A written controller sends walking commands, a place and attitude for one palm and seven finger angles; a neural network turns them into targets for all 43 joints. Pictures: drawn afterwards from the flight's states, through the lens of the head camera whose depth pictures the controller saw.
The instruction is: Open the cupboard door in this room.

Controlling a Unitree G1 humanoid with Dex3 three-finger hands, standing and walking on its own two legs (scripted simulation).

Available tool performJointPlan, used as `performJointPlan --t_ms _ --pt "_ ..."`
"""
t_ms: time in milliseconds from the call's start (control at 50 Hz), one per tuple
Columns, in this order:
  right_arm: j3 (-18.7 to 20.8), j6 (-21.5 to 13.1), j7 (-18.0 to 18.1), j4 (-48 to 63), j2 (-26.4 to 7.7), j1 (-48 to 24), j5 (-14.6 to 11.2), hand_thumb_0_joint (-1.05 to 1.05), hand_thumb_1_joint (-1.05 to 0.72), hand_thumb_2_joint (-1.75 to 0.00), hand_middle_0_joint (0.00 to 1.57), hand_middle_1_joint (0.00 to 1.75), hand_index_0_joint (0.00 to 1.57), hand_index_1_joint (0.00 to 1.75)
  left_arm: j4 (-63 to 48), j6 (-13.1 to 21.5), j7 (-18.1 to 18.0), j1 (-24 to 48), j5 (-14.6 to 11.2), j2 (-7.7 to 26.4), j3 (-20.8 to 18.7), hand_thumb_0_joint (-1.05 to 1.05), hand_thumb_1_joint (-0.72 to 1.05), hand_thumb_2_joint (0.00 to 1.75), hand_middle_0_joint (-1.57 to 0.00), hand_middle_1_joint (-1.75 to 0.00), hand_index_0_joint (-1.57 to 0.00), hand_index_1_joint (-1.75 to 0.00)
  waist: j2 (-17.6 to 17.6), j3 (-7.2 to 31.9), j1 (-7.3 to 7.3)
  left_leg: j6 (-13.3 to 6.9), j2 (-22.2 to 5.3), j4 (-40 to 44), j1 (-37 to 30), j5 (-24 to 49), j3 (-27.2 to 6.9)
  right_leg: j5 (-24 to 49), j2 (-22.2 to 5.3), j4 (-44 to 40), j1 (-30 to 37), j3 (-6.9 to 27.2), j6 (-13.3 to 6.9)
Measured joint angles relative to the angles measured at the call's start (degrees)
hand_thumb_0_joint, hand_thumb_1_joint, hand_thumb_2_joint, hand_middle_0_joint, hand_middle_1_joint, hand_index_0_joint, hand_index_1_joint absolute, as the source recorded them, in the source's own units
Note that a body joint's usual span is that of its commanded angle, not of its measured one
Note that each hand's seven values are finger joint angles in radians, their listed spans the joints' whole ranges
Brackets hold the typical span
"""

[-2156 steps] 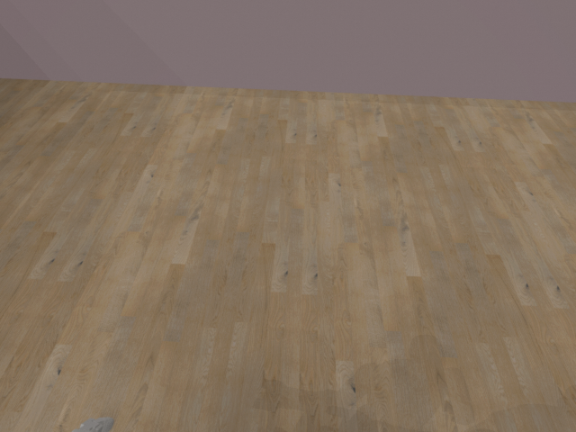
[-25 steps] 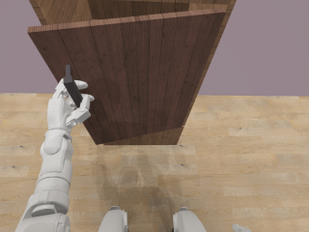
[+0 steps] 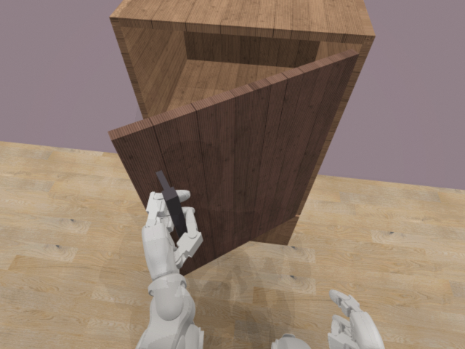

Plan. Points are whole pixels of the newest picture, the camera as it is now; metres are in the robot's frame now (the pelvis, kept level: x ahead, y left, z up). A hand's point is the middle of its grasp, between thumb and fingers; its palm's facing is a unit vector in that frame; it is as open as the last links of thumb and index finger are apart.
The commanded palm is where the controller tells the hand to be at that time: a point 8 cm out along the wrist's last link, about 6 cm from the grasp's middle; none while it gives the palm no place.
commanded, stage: pull the door open along its arc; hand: left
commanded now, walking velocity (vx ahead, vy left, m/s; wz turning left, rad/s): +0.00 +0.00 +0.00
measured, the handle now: (173, 209) +0.34 +0.13 +0.04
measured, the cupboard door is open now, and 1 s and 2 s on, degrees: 36 40 44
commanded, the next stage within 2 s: open thumb and fingers to let go in 0.04 s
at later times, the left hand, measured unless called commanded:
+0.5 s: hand (206, 241) +0.29 +0.06 +0.04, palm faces +0.32 -0.95 +0.00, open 9.2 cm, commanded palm +0.24 +0.10 +0.04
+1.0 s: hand (204, 246) +0.28 +0.07 +0.04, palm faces +0.28 -0.96 +0.00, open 14.7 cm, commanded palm +0.24 +0.10 +0.04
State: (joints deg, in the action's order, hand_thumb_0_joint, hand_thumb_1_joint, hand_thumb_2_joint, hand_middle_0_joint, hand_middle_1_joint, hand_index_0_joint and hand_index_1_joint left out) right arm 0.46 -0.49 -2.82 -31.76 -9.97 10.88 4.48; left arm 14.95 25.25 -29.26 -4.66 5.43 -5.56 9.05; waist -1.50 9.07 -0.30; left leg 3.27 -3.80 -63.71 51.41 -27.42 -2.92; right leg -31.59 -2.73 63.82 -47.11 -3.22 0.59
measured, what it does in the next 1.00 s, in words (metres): stands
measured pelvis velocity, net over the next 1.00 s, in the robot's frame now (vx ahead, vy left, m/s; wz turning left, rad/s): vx -0.01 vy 0.00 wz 0.01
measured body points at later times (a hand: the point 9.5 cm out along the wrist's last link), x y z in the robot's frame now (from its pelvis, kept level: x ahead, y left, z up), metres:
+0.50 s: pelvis -0.01 -0.01 -0.01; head +0.05 -0.02 +0.44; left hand +0.26 +0.11 +0.04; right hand +0.17 -0.22 -0.11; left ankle +0.03 +0.15 -0.65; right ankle +0.00 -0.13 -0.66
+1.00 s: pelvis -0.01 +0.00 -0.01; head +0.05 +0.00 +0.44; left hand +0.26 +0.12 +0.04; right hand +0.18 -0.21 -0.10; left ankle +0.03 +0.15 -0.65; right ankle +0.00 -0.13 -0.66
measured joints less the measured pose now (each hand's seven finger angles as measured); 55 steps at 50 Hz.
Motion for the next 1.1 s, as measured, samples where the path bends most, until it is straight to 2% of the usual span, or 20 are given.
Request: performJointPlan --t_ms 60,160,320,440,640,740,880,1080,1100 --pt "0.06 -0.46 0.11 0.32 -0.03 -0.09 0.01 0.01 -0.91 -0.90 0.20 0.30 0.20 0.30 -2.63 -0.59 -0.42 -3.13 1.18 -0.47 2.26 0.02 0.73 0.77 -0.34 -1.34 -0.35 -1.34 -0.08 0.04 0.16 0.13 0.04 -0.22 -0.02 -0.05 -0.03 -0.25 -0.04 0.54 -0.13 0.00 -0.18" --pt "-0.47 -1.39 0.70 0.98 0.30 -0.31 -0.07 0.01 -0.91 -0.90 0.20 0.30 0.20 0.30 -6.25 -1.47 -0.03 -7.42 1.82 0.89 5.70 0.02 0.73 0.78 -0.34 -1.34 -0.35 -1.34 -0.38 -0.08 -0.20 0.33 0.00 -0.28 -0.49 -0.15 -0.12 -0.61 0.01 1.05 0.16 -0.06 -0.47" --pt "-0.54 -1.78 1.73 -0.70 0.36 -1.51 0.32 0.01 -0.91 -0.90 0.20 0.30 0.20 0.30 -2.97 -1.63 -1.60 -1.81 1.55 0.01 3.40 0.02 0.63 0.78 -0.37 -1.33 -0.37 -1.33 -0.25 -0.34 0.48 0.69 0.20 -1.66 1.40 -0.03 -0.80 -1.09 -0.12 3.00 -1.70 -0.55 -0.93" --pt "-0.38 -1.49 1.63 -0.73 0.26 -0.52 0.24 0.01 -0.91 -0.90 0.20 0.30 0.20 0.30 -3.03 -2.67 -0.72 -1.20 0.91 -0.04 2.71 0.02 0.37 0.67 -0.36 -1.30 -0.35 -1.30 -0.42 -0.22 0.51 0.72 0.21 -1.20 1.28 0.22 -0.73 -0.88 -0.10 2.70 -1.70 -0.49 -0.99" --pt "0.06 -1.42 1.48 -0.37 -0.23 1.02 0.19 0.01 -0.91 -0.90 0.20 0.30 0.20 0.30 -4.30 -2.90 -0.56 -2.84 1.26 -0.11 3.09 0.01 -0.22 0.42 -0.31 -1.23 -0.31 -1.22 -0.25 0.19 0.03 0.61 0.13 -0.95 0.84 0.11 -0.35 -0.71 -0.02 2.22 -1.35 -0.09 -0.75" --pt "0.11 -1.43 1.45 -0.13 -0.24 0.90 0.18 0.01 -0.91 -0.90 0.20 0.30 0.20 0.30 -4.90 -3.01 -0.74 -3.52 1.52 0.10 3.70 0.00 -0.39 0.35 -0.29 -1.12 -0.29 -1.12 -0.19 0.27 -0.05 0.47 0.15 -1.23 0.85 -0.07 -0.29 -0.70 -0.04 2.22 -1.25 0.00 -0.56" --pt "-0.22 -1.58 1.45 0.26 0.09 0.01 0.21 0.01 -0.91 -0.90 0.20 0.30 0.20 0.30 -4.88 -3.19 -0.96 -3.30 2.00 0.37 4.82 0.00 -0.48 0.32 -0.26 -0.87 -0.26 -0.86 -0.28 0.10 0.04 0.21 0.30 -1.75 1.24 -0.16 -0.32 -0.59 -0.15 2.33 -1.40 0.02 -0.25" --pt "-0.78 -1.56 1.23 0.45 0.43 -1.11 0.11 0.01 -0.91 -0.90 0.20 0.30 0.20 0.30 -4.80 -3.96 -1.10 -2.21 2.33 0.53 5.84 -0.01 -0.50 0.31 -0.39 -0.67 -0.38 -0.67 -0.59 -0.14 0.53 -0.22 0.67 -2.55 2.11 -0.07 -0.52 -0.28 -0.44 2.50 -1.80 -0.10 0.22" --pt "-0.96 -1.64 1.14 0.47 0.38 -1.15 0.03 0.01 -0.91 -0.90 0.20 0.30 0.20 0.30 -5.07 -3.91 -0.21 -2.37 2.61 0.84 5.68 -0.01 -0.50 0.31 -0.39 -0.65 -0.37 -0.66 -0.52 -0.18 0.41 -0.33 0.78 -2.65 2.28 -0.04 -0.52 -0.28 -0.55 2.62 -1.93 -0.10 0.27"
